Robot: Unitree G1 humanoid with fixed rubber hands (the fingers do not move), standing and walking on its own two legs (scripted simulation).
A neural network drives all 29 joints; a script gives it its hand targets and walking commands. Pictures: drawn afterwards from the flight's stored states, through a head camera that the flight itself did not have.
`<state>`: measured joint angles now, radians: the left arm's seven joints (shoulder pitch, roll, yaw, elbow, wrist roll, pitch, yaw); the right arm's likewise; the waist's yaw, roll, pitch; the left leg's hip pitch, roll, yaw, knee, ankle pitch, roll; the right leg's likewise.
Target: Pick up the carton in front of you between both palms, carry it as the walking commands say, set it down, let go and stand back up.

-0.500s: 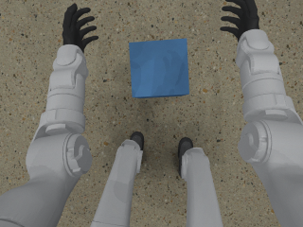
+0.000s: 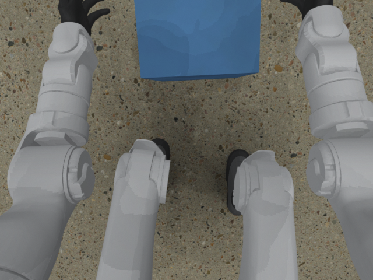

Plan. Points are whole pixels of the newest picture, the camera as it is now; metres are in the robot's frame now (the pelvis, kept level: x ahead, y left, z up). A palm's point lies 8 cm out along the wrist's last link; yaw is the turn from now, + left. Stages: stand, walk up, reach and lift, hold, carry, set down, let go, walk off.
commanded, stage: reach and lift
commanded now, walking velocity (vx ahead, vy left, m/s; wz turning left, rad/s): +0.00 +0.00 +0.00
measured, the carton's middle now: (197, 31) +0.53 +0.03 -0.31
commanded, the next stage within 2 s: none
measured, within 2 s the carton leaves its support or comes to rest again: leaves its support in 1.10 s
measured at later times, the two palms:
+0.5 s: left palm (103, 17) +0.53 +0.21 -0.24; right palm (290, 12) +0.56 -0.15 -0.24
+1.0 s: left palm (118, 19) +0.53 +0.18 -0.23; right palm (280, 15) +0.55 -0.13 -0.23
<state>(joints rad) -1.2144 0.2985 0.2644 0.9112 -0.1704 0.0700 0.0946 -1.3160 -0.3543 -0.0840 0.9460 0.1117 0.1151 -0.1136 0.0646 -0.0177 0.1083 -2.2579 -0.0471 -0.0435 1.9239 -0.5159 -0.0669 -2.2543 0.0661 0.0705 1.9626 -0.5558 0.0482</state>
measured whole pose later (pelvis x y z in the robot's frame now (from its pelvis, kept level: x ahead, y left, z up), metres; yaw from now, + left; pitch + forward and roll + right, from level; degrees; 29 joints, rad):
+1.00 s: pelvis -0.01 +0.00 -0.06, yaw -2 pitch +36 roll +1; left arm -1.50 0.28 0.27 1.10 -0.07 0.13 0.10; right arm -1.57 -0.29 -0.14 1.16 0.06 0.14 -0.11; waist 0.06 -0.03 0.41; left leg -2.25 -0.02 -0.04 2.18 -0.55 -0.06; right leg -2.25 0.08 0.05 2.21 -0.58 0.05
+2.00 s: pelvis +0.02 +0.00 +0.13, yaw -1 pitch +39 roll -1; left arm -0.82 -0.04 0.42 0.62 0.17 0.38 0.07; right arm -0.83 0.04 -0.38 0.64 -0.18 0.39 -0.05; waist 0.03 -0.01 -0.24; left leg -1.73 -0.10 -0.11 1.55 -0.50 -0.06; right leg -1.71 0.12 0.10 1.57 -0.53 0.06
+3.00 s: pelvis +0.09 +0.00 +0.34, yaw +0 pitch -2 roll +0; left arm -0.24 -0.15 0.24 0.39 0.25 0.59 0.03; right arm -0.22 0.14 -0.22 0.38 -0.24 0.60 -0.01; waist -0.01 0.00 -0.09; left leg -0.20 -0.05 -0.15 0.46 -0.23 -0.02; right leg -0.18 0.04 0.14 0.46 -0.25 0.01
